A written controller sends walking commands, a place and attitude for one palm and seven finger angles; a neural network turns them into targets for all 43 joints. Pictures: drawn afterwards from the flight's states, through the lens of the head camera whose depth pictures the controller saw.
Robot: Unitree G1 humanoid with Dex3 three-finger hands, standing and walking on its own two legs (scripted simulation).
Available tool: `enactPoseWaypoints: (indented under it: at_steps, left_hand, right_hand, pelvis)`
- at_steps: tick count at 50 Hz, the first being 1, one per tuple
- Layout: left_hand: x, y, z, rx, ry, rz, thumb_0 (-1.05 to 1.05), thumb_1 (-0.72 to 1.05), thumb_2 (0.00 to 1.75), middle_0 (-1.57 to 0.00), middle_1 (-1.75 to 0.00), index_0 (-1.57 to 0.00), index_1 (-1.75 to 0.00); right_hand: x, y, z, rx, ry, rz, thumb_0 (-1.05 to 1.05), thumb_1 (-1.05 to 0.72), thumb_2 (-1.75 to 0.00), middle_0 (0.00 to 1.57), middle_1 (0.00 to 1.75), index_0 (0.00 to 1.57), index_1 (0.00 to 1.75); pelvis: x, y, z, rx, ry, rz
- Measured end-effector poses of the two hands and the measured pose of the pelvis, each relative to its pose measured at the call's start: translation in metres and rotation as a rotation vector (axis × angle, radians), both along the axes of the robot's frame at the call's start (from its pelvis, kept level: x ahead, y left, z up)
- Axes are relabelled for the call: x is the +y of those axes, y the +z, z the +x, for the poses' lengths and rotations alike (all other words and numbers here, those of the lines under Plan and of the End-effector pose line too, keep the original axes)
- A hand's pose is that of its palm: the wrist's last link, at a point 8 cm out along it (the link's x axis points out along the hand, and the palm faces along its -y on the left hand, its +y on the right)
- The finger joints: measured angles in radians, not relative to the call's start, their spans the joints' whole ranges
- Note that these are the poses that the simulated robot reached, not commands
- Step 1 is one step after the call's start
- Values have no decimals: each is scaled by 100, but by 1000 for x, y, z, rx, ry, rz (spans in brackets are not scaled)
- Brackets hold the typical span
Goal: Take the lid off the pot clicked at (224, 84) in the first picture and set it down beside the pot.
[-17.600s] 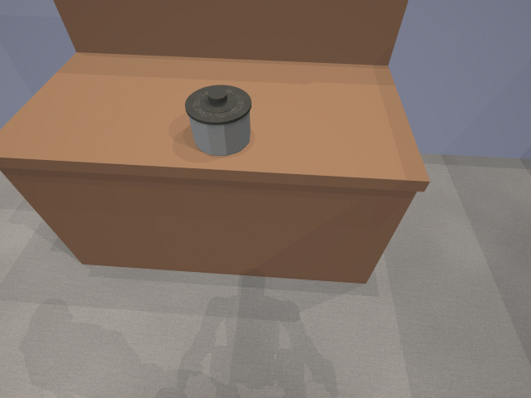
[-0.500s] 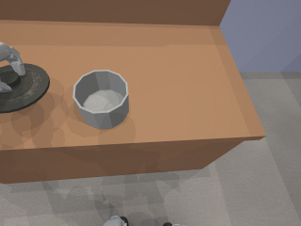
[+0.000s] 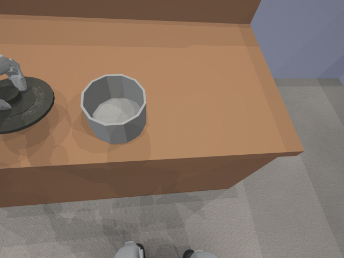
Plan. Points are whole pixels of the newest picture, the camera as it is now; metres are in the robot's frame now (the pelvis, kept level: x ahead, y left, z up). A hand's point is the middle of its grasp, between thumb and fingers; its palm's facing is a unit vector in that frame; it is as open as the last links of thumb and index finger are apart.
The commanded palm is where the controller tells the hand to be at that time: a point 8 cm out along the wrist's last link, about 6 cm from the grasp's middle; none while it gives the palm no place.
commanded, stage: lower the lid onto the table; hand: left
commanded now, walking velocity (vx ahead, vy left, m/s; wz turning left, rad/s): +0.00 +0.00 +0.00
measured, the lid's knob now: (7, 95) +0.48 +0.35 +0.04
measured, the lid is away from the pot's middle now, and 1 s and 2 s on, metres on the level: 0.23 0.24 0.26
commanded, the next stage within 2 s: open the fingers wide in 1.30 s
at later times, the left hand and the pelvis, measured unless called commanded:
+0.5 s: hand (2, 102) +0.46 +0.35 +0.03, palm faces -0.50 -0.12 -0.85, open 8.1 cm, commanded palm +0.52 +0.35 +0.09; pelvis -0.01 +0.01 -0.01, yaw -1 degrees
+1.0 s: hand (8, 109) +0.46 +0.36 +0.01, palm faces -0.49 -0.12 -0.87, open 8.1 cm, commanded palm +0.53 +0.34 +0.06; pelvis -0.02 +0.03 -0.02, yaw -1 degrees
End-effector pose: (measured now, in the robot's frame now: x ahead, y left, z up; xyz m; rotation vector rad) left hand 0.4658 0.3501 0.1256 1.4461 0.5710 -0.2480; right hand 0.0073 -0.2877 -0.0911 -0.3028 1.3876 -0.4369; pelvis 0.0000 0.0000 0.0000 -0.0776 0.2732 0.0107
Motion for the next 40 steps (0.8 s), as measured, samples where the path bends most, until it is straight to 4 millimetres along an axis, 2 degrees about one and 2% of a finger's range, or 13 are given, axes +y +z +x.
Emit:
enactPoseWaypoints:
  at_steps: [11,40]
  left_hand:
    - [4,-16,-1,16,-8,-1,-3,21,76,-71,-102,-59,-97]
    - [11,-50,7,3,-35,-13,-3,21,76,-71,-102,-59,-97]
  right_hand:
    - [5,-2,-5,6,2,-11,0,-91,-90,20,30,20,30]
    - [29,-9,-31,75,-14,-15,0,-91,-90,20,30,20,30]
  pelvis:
    - [4,-5,-4,15,-1,-7]
    - [24,-17,-12,62,-7,-34]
